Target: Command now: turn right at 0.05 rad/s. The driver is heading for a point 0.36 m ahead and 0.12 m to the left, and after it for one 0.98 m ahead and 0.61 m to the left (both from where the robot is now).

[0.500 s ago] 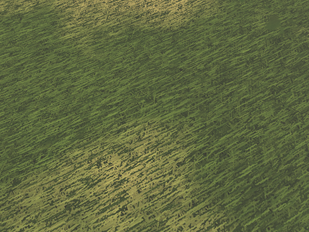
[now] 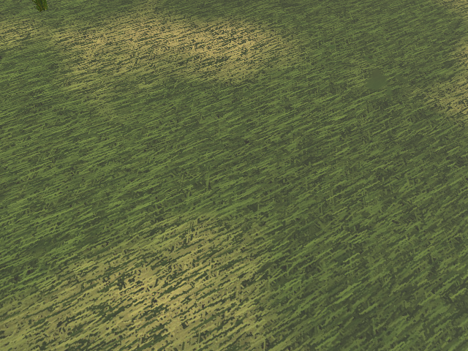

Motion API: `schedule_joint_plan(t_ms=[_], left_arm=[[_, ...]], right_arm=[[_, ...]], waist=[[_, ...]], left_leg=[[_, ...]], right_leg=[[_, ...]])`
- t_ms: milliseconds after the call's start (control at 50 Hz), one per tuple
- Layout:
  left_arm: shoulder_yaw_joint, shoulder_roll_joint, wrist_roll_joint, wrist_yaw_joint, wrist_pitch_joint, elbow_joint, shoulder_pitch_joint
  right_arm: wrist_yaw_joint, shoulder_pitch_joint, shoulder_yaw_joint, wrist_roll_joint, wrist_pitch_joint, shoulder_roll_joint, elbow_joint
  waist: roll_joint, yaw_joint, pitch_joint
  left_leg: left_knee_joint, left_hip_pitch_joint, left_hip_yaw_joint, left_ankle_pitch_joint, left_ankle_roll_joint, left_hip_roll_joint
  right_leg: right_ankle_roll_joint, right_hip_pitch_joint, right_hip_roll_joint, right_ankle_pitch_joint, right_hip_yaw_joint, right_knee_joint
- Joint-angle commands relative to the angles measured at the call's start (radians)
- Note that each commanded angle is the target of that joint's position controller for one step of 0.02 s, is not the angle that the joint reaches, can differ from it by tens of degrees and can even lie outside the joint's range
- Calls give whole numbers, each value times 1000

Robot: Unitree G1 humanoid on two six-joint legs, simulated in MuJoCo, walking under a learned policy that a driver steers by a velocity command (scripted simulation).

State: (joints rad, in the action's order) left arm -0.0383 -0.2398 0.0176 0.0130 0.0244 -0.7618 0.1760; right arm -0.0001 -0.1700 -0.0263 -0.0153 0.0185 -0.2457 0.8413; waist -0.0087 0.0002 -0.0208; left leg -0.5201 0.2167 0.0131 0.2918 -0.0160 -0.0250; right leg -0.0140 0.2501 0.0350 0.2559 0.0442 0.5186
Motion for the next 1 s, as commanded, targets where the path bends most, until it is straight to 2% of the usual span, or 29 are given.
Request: schedule_joint_plan(t_ms=[20, 140, 320, 340, 360, 380, 400, 420, 440, 460, 480, 500, 520, 540, 560, 580, 600, 620, 640, 660, 680, 720, 760, 820, 880, 920, 960, 980, 1000], left_arm=[[-33, -103, -4, 6, -17, 47, -32], [-38, -103, -7, 14, -20, -12, -10], [-40, -109, -12, 25, -20, -106, 1], [-39, -102, -14, 27, -19, -124, 16], [-41, -106, -20, 28, -17, -136, 23], [-44, -109, -25, 28, -19, -140, 24], [-44, -106, -28, 27, -28, -135, 11], [-41, -93, -32, 24, -44, -125, -14], [-37, -70, -38, 16, -63, -115, -36], [-35, -68, -41, 8, -79, -107, -60], [-39, -76, -45, 0, -91, -109, -60], [-39, -76, -49, -7, -100, -117, -46], [-40, -71, -51, -13, -107, -137, -6], [-46, -72, -50, -16, -110, -180, 70], [-59, -91, -43, -15, -108, -225, 151], [-74, -137, -39, -10, -107, -252, 261], [-100, -250, -40, -15, -111, -265, 358], [-73, -185, -25, -21, -127, -254, 330], [-56, -132, -23, -20, -139, -237, 271], [-48, -115, -22, -20, -146, -222, 231], [-43, -111, -23, -22, -145, -217, 205], [-25, -68, -12, -19, -137, -224, 212], [-26, -83, -4, -10, -132, -231, 234], [-26, -118, -1, 5, -134, -219, 201], [-26, -136, -11, 15, -136, -232, 243], [-28, -140, -19, 14, -129, -242, 267], [-33, -163, -21, 15, -118, -232, 248], [-39, -179, -20, 20, -110, -224, 235], [-43, -192, -17, 26, -99, -213, 223]], right_arm=[[11, 18, -23, 2, 14, -123, -46], [14, 13, -17, 5, 10, -115, -18], [16, 2, -12, 7, 7, -107, 43], [18, -17, -13, 8, 5, -106, 58], [20, -25, -18, 15, 1, -120, 66], [24, -29, -25, 22, -2, -139, 67], [27, -44, -29, 27, -1, -150, 68], [30, -81, -34, 34, 6, -167, 74], [32, -110, -44, 38, 15, -197, 87], [34, -116, -52, 40, 24, -214, 92], [33, -104, -53, 36, 32, -209, 87], [30, -81, -53, 38, 38, -201, 78], [25, -41, -53, 47, 37, -196, 66], [21, 2, -52, 55, 33, -193, 54], [18, 10, -47, 50, 33, -169, 49], [13, 34, -30, 40, 39, -113, 32], [17, 47, -21, 39, 56, -75, -14], [18, 61, -33, 52, 70, -122, -19], [9, 25, -36, 73, 79, -129, -6], [2, 4, -36, 77, 84, -122, 12], [-2, 18, -40, 68, 86, -124, 14], [-18, 19, -44, 58, 77, -106, 19], [-29, 26, -38, 52, 62, -72, 15], [-30, 138, -23, 43, 51, -44, -46], [-42, 239, -8, 38, 51, -29, -98], [-55, 273, -8, 41, 51, -36, -127], [-68, 269, -18, 43, 54, -60, -149], [-73, 240, -28, 43, 52, -79, -152], [-76, 167, -44, 44, 48, -106, -141]], waist=[[37, -7, 39], [4, -8, 35], [8, -5, 23], [15, -5, 43], [31, -6, 26], [58, -8, -10], [88, -17, -58], [125, -32, -93], [181, -34, -116], [195, -38, -146], [184, -29, -146], [173, -13, -134], [162, 18, -116], [147, 60, -89], [114, 86, -49], [-24, 123, -6], [-290, 139, 24], [-206, 123, 0], [-125, 84, -44], [-91, 63, -48], [-64, 54, -69], [-84, 43, -55], [-75, 44, -49], [-51, 52, -96], [-52, 80, -124], [-47, 78, -136], [-65, 43, -105], [-88, 15, -64], [-112, -31, -6]], left_leg=[[108, 32, -66, -90, 32, -63], [105, 21, -56, -109, 36, -50], [119, 12, -45, -130, 36, -33], [128, 4, -38, -33, 40, -24], [136, 18, -43, 121, 56, -18], [156, 41, -78, 292, 84, -34], [198, 50, -149, 430, 119, -78], [259, 28, -256, 521, 163, -149], [331, 3, -387, 572, 215, -246], [368, 19, -471, 545, 254, -309], [369, 9, -477, 478, 261, -323], [356, 0, -435, 408, 245, -308], [334, 31, -359, 347, 214, -269], [290, 113, -261, 275, 178, -205], [200, 180, -182, 183, 145, -144], [-42, 277, -65, 75, 88, -61], [-355, 478, 44, 146, 30, 59], [-564, 584, -65, 276, 39, 37], [-648, 652, -124, 201, 68, -7], [-655, 662, -131, 109, 91, -38], [-623, 677, -138, 31, 98, -56], [-561, 610, -133, -69, 92, -66], [-517, 590, -108, -138, 65, -53], [-310, 526, -56, -270, 37, -40], [-167, 446, 21, -357, 47, -33], [-111, 446, 37, -338, 75, -24], [-84, 404, 71, -274, 114, 9], [-94, 354, 97, -230, 134, 38], [-110, 269, 118, -183, 156, 72]], right_leg=[[-28, -49, -62, -150, 68, -62], [-16, -65, -65, -184, 67, -67], [-10, -89, -67, -210, 60, -77], [-12, -95, -53, -117, 43, -74], [-19, -68, -25, 48, 16, -50], [-27, -6, -4, 222, -5, -20], [-33, 76, 2, 310, -16, 14], [-34, 154, 3, 300, -35, 77], [-31, 204, 2, 220, -75, 164], [-38, 228, -36, 175, -53, 213], [-50, 240, -59, 189, -38, 226], [-63, 214, -68, 213, -41, 180], [-75, 113, -63, 183, -59, 70], [-76, -69, -32, 65, -95, -49], [-64, -221, -13, -14, -87, -66], [-99, -343, -133, 70, 105, -157], [-231, -466, -343, 194, 509, -308], [-293, -445, -413, 203, 636, -339], [-269, -444, -399, 182, 539, -326], [-225, -432, -361, 136, 427, -331], [-191, -421, -343, 41, 340, -346], [-135, -381, -282, -191, 161, -350], [-133, -344, -261, -311, 57, -361], [-128, -224, -237, -321, -52, -417], [-122, -192, -247, -335, -127, -447], [-117, -258, -272, -415, -157, -419], [-101, -337, -291, -698, -192, -327], [-90, -373, -300, -898, -207, -248], [-79, -393, -303, -1066, -221, -128]])
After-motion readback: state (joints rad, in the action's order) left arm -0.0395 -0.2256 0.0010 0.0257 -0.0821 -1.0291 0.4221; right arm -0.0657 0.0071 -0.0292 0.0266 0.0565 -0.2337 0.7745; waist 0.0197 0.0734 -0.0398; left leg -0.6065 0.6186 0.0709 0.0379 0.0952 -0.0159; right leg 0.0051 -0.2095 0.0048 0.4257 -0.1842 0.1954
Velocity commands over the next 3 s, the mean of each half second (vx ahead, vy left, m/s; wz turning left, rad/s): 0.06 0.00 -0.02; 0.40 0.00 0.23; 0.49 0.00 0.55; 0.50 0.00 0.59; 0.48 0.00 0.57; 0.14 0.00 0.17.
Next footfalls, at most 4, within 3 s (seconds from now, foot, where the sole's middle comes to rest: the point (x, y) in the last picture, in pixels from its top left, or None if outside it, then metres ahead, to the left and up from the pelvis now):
1.04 left None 0.42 0.13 -0.77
1.52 right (231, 275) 0.75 0.03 -0.77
2.04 left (112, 258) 0.81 0.42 -0.77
2.52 right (93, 182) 1.14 0.55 -0.77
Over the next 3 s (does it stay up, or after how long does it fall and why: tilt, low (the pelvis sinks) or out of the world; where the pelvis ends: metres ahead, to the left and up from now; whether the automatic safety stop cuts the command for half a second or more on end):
stays up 0.99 0.53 0.00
